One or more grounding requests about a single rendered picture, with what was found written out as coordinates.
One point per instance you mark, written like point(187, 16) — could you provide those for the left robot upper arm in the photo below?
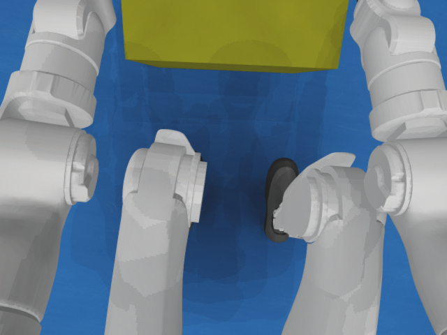
point(44, 170)

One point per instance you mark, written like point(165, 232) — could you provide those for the left robot thigh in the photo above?
point(146, 289)

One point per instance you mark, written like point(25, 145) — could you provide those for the carton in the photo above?
point(272, 36)

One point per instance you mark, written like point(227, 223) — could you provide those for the right robot upper arm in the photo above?
point(407, 179)

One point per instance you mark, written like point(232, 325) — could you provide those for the robot thigh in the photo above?
point(146, 289)
point(340, 290)

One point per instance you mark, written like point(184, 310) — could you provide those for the robot left forearm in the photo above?
point(55, 83)

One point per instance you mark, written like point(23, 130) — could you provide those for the right robot thigh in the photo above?
point(340, 290)

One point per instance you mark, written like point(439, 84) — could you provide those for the robot right forearm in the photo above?
point(402, 69)

